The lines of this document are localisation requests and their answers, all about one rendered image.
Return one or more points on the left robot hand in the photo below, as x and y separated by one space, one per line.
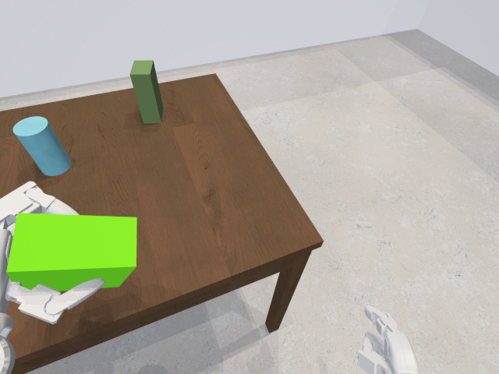
41 302

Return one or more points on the sponge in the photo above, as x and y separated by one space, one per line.
62 251

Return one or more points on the robot left forearm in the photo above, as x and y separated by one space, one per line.
7 353

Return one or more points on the right robot hand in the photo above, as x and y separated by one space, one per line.
393 356

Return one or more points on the table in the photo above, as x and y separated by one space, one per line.
213 212

